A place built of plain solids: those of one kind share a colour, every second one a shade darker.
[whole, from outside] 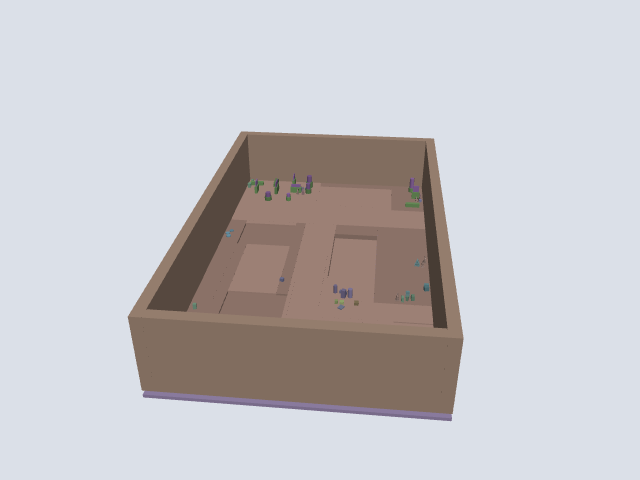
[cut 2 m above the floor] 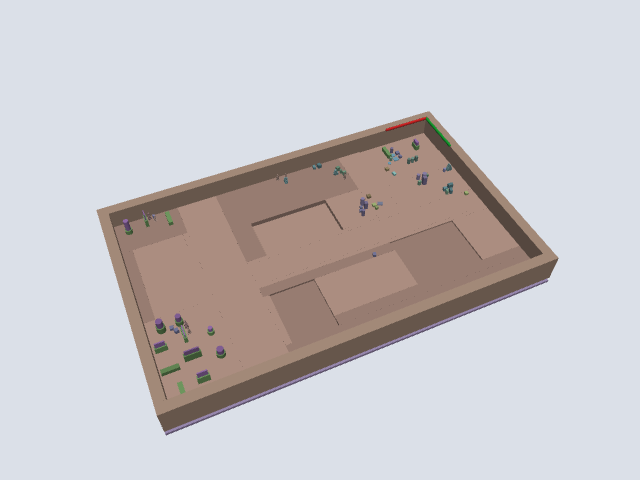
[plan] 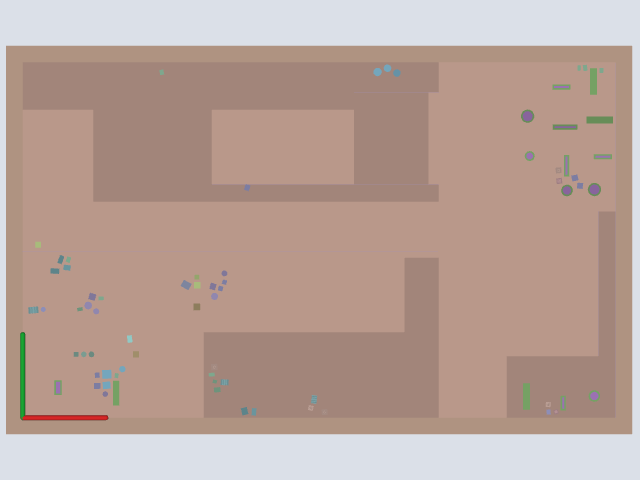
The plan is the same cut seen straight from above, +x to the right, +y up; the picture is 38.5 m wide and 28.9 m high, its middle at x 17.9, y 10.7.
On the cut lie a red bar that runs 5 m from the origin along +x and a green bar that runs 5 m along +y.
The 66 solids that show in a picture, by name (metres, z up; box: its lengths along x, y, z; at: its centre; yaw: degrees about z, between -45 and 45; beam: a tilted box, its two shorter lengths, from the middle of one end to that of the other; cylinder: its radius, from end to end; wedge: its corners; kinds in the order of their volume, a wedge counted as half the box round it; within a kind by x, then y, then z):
{
 "floor_1": {"box": [4.25, 5.54, 1.32], "at": [2.12, 15.77, -0.66]},
 "floor_2": {"box": [8.3, 3.4, 0.9], "at": [4.15, 1.7, -0.55]},
 "floor_3": {"box": [8.3, 2.6, 1.0], "at": [4.15, 4.7, -0.5]},
 "floor_4": {"box": [8.3, 4.0, 1.0], "at": [4.15, 8.0, -0.5]},
 "floor_5": {"box": [7.13, 5.54, 1.15], "at": [7.82, 15.77, -0.74]},
 "floor_6": {"box": [2.6, 10.0, 1.0], "at": [9.6, 5.0, -0.5]},
 "floor_7": {"box": [19.95, 1.05, 1.32], "at": [9.97, 19.07, -0.66]},
 "floor_8": {"box": [25.05, 2.6, 1.0], "at": [12.53, 11.3, -0.5]},
 "floor_9": {"box": [25.05, 0.4, 1.32], "at": [12.53, 12.8, -0.66]},
 "floor_10": {"box": [25.05, 1.81, 1.32], "at": [12.53, 20.5, -0.66]},
 "floor_11": {"box": [3.9, 4.48, 1.32], "at": [12.85, 7.39, -0.66]},
 "floor_12": {"box": [8.57, 4.49, 1.32], "at": [15.66, 16.3, -0.66]},
 "floor_13": {"box": [14.15, 5.15, 1.32], "at": [17.98, 2.58, -0.66]},
 "floor_14": {"box": [14.15, 0.37, 1.32], "at": [17.98, 9.81, -0.66]},
 "floor_15": {"box": [13.67, 1.05, 1.32], "at": [18.21, 13.53, -0.66]},
 "floor_16": {"box": [8.19, 4.48, 0.8], "at": [18.89, 7.39, -0.92]},
 "floor_17": {"box": [4.48, 5.54, 1.11], "at": [22.19, 16.82, -0.77]},
 "floor_18": {"box": [2.06, 4.48, 1.32], "at": [24.02, 7.39, -0.66]},
 "floor_19": {"box": [0.62, 5.54, 1.32], "at": [24.74, 16.82, -0.66]},
 "floor_20": {"box": [4.1, 21.4, 1.0], "at": [27.1, 10.7, -0.5]},
 "floor_21": {"box": [0.5, 8.72, 1.32], "at": [29.4, 8.06, -0.66]},
 "floor_22": {"box": [5.01, 8.72, 1.32], "at": [32.16, 8.06, -0.66]},
 "floor_23": {"box": [6.55, 3.7, 1.32], "at": [32.42, 1.85, -0.66]},
 "floor_24": {"box": [6.55, 8.98, 1.32], "at": [32.42, 16.91, -0.66]},
 "floor_25": {"box": [1.04, 8.72, 1.32], "at": [35.18, 8.06, -0.66]},
 "wall_1": {"box": [1.0, 21.4, 7.0], "at": [-0.5, 10.7, 2.5]},
 "wall_2": {"box": [37.7, 1.0, 7.0], "at": [17.85, -0.5, 2.5]},
 "wall_3": {"box": [37.7, 1.0, 7.0], "at": [17.85, 21.9, 2.5]},
 "wall_4": {"box": [1.0, 21.4, 7.0], "at": [36.2, 10.7, 2.5]},
 "floor_base_1": {"box": [37.7, 23.4, 0.3], "at": [17.85, 10.7, -1.57]},
 "piece_1": {"box": [0.46, 0.9, 0.55], "at": [2.13, 1.81, 0.17]},
 "piece_2": {"box": [0.38, 1.5, 0.48], "at": [5.62, 1.48, 0.14]},
 "piece_3": {"box": [0.42, 1.6, 0.43], "at": [30.33, 1.28, 0.21]},
 "piece_4": {"cylinder": 0.4, "from": [30.4, 18.15, 0.0], "to": [30.4, 18.15, 0.45]},
 "piece_5": {"cylinder": 0.3, "from": [30.53, 15.75, 0.0], "to": [30.53, 15.75, 0.45]},
 "piece_6": {"box": [1.1, 0.32, 0.85], "at": [32.44, 19.91, 0.42]},
 "piece_7": {"box": [0.32, 0.9, 0.85], "at": [32.54, 0.88, 0.42]},
 "piece_8": {"box": [1.5, 0.32, 0.85], "at": [32.66, 17.5, 0.42]},
 "piece_9": {"box": [0.32, 1.3, 0.7], "at": [32.74, 15.18, 0.35]},
 "piece_10": {"cylinder": 0.35, "from": [32.77, 13.68, 0.0], "to": [32.77, 13.68, 0.55]},
 "piece_11": {"box": [0.42, 1.6, 0.43], "at": [34.37, 20.25, 0.21]},
 "piece_12": {"cylinder": 0.35, "from": [34.42, 1.31, 0.0], "to": [34.42, 1.31, 0.5]},
 "piece_13": {"cylinder": 0.4, "from": [34.43, 13.74, 0.0], "to": [34.43, 13.74, 0.7]},
 "piece_14": {"box": [1.6, 0.42, 0.43], "at": [34.75, 17.93, 0.21]},
 "piece_15": {"box": [1.1, 0.32, 0.7], "at": [34.94, 15.71, 0.35]},
 "plant_1": {"box": [0.26, 0.7, 0.46], "at": [2.13, 1.81, 0.68]},
 "plant_2": {"cylinder": 0.3, "from": [30.4, 18.15, 0.45], "to": [30.4, 18.15, 0.96]},
 "plant_3": {"box": [0.9, 0.12, 0.66], "at": [32.44, 19.91, 1.18]},
 "plant_4": {"box": [1.3, 0.12, 0.56], "at": [32.66, 17.5, 1.13]},
 "plant_5": {"cylinder": 0.25, "from": [32.77, 13.68, 0.55], "to": [32.77, 13.68, 1.21]},
 "plant_6": {"cylinder": 0.25, "from": [34.42, 1.31, 0.5], "to": [34.42, 1.31, 1.71]},
 "plant_7": {"cylinder": 0.3, "from": [34.43, 13.74, 0.7], "to": [34.43, 13.74, 1.46]},
 "plant_8": {"box": [0.9, 0.12, 0.61], "at": [34.94, 15.71, 1.0]},
 "bin_1": {"cylinder": 0.23, "from": [3.94, 6.75, 0.0], "to": [3.94, 6.75, 0.95]},
 "bin_2": {"box": [0.41, 0.4, 0.99], "at": [4.19, 7.28, 0.49], "yaw": -15.5},
 "bin_3": {"box": [0.36, 0.39, 0.82], "at": [11.45, 7.9, 0.41], "yaw": -16.4},
 "bin_4": {"cylinder": 0.21, "from": [11.55, 7.3, 0.0], "to": [11.55, 7.3, 0.87]},
 "bag_1": {"box": [0.53, 0.32, 0.47], "at": [1.94, 8.83, 0.23], "yaw": -3.4},
 "bag_2": {"box": [0.37, 0.44, 0.41], "at": [13.36, 0.39, 0.2], "yaw": 13.4},
 "hose_coil_1": {"box": [0.47, 0.43, 0.13], "at": [5.05, 1.95, -0.09], "yaw": 5.3},
 "hose_coil_2": {"box": [0.56, 0.53, 0.13], "at": [5.06, 2.62, -0.09], "yaw": 0.9},
 "hose_coil_3": {"cylinder": 0.25, "from": [21.37, 20.81, -0.05], "to": [21.37, 20.81, 0.1]},
 "hose_coil_4": {"cylinder": 0.23, "from": [21.96, 21.05, -0.05], "to": [21.96, 21.05, 0.08]},
 "hose_coil_5": {"cylinder": 0.23, "from": [22.53, 20.75, -0.05], "to": [22.53, 20.75, 0.07]},
 "edge_bag_1": {"box": [0.39, 0.39, 0.22], "at": [10.52, 7.98, 0.11]},
 "inway_hose_coil_1": {"box": [0.54, 0.43, 0.14], "at": [9.84, 7.99, 0.02], "yaw": -28.9}
}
